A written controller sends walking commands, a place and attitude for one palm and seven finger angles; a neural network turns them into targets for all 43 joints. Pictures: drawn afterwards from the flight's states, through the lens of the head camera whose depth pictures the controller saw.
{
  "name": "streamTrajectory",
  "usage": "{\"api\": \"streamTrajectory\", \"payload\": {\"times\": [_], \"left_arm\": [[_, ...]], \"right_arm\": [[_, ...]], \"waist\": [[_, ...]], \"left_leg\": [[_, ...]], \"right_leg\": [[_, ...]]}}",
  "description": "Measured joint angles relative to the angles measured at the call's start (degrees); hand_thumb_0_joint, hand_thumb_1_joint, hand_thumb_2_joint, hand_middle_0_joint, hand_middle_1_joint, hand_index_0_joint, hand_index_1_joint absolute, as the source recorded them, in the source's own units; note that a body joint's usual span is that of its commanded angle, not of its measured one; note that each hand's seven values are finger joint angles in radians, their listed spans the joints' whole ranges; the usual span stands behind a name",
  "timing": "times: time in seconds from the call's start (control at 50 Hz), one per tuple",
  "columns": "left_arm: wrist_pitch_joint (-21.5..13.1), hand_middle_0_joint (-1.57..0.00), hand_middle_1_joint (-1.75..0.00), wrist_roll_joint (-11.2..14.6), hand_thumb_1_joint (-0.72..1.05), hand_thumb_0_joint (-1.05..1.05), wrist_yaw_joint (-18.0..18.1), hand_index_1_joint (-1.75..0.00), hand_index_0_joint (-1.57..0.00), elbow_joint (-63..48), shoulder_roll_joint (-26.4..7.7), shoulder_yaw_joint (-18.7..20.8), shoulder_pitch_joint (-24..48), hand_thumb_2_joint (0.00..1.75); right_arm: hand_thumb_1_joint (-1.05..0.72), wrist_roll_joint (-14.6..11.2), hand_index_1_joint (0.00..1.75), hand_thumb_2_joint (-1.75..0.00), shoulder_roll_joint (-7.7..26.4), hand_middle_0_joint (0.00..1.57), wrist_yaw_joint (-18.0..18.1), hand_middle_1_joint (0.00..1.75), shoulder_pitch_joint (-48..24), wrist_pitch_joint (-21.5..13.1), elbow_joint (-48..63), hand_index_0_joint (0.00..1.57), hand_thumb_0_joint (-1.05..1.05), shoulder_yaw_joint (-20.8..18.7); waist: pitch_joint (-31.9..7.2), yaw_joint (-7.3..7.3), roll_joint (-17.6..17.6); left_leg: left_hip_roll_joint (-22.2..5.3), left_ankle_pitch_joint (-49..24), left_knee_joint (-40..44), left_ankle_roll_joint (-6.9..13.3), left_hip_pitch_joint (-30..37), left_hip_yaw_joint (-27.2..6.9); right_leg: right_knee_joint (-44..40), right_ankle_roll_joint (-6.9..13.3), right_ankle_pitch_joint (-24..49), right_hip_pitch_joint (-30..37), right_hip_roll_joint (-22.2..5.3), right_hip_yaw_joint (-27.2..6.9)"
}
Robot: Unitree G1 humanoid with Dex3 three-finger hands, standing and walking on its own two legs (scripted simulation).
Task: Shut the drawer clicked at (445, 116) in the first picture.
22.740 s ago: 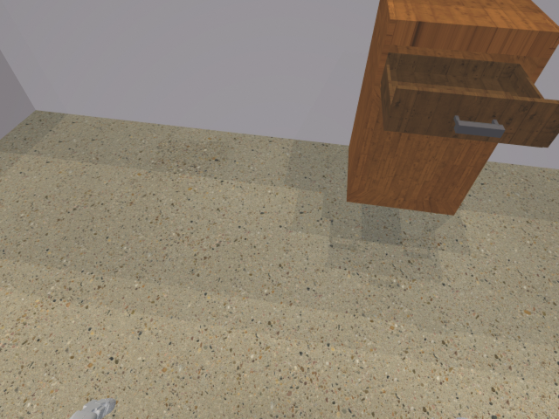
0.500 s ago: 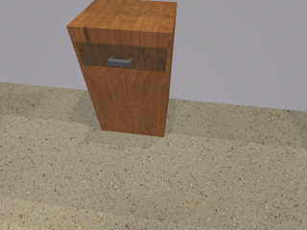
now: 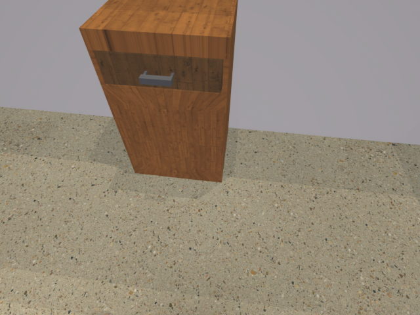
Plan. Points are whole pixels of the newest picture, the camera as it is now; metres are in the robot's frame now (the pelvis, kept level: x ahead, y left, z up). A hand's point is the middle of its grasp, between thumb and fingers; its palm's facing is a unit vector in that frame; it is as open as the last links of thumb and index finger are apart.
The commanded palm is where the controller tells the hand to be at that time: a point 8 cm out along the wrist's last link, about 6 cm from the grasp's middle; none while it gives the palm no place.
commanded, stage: look to check the result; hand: left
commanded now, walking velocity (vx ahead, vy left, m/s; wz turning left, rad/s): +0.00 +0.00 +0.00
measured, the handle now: (157, 77) +0.90 +0.25 -0.07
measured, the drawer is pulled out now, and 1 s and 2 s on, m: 0.00 0.00 0.00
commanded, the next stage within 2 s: stand and wait in 0.28 s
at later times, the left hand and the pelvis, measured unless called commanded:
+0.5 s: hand out of the picture +0.01 +0.17 -0.17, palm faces +0.04 -0.98 -0.22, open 7.4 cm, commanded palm none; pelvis +0.01 -0.01 +0.00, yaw +0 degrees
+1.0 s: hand out of the picture +0.02 +0.18 -0.17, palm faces +0.03 -0.97 -0.24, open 7.4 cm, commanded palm none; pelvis +0.01 -0.01 +0.00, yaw +0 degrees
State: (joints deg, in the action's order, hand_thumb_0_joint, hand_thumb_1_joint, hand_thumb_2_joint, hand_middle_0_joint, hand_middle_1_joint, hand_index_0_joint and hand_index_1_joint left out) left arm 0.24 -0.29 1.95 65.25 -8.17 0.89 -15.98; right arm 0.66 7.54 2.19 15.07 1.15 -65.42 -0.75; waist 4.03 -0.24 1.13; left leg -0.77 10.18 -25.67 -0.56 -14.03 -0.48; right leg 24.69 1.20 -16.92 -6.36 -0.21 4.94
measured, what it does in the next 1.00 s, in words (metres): stands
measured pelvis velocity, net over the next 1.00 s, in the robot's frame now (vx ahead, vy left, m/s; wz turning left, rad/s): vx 0.01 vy -0.01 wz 0.00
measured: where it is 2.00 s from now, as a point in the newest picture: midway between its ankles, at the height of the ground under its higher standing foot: outside the picture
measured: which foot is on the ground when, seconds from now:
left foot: down 0.00-1.00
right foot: down 0.00-1.00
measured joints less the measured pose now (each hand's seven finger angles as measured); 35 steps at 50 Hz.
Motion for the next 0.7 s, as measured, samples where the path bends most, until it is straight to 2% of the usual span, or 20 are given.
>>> {"api": "streamTrajectory", "payload": {"times": [0.3,0.7], "left_arm": [[-0.21,-0.20,-0.30,-0.04,0.91,0.01,-0.15,-0.29,-0.20,0.14,0.13,0.03,0.36,0.89],[-0.40,-0.20,-0.30,-0.05,0.91,0.01,-0.29,-0.29,-0.20,-0.64,-1.59,0.52,2.28,0.89]], "right_arm": [[-0.91,-0.02,0.30,-0.90,1.26,0.20,0.24,0.30,-1.34,-0.30,0.33,0.20,0.01,-0.20],[-0.91,0.04,0.30,-0.90,2.30,0.20,0.03,0.30,-1.94,-0.35,0.28,0.20,0.01,-0.04]], "waist": [[-0.48,0.25,-0.18],[-0.40,-0.03,0.32]], "left_leg": [[-0.35,0.38,0.40,-0.36,1.03,0.01],[-0.75,-0.02,1.50,-0.90,2.00,-0.16]], "right_leg": [[-0.82,0.32,-0.12,1.16,0.37,-0.05],[-1.76,0.82,0.15,2.05,0.82,0.09]]}}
